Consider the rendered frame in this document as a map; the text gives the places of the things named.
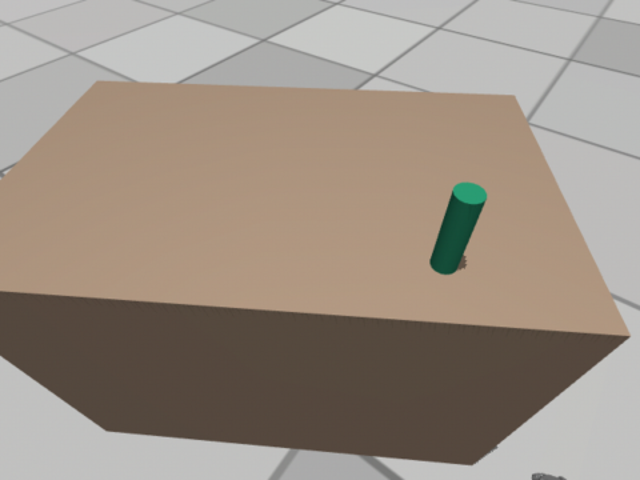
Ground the can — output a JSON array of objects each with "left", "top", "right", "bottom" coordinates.
[{"left": 430, "top": 182, "right": 487, "bottom": 275}]

